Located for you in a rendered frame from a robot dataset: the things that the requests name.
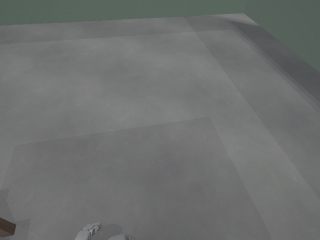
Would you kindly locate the robot left hand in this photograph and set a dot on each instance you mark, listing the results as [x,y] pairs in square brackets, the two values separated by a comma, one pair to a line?
[88,231]

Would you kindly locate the table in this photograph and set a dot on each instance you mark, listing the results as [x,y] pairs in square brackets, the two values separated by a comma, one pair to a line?
[6,228]

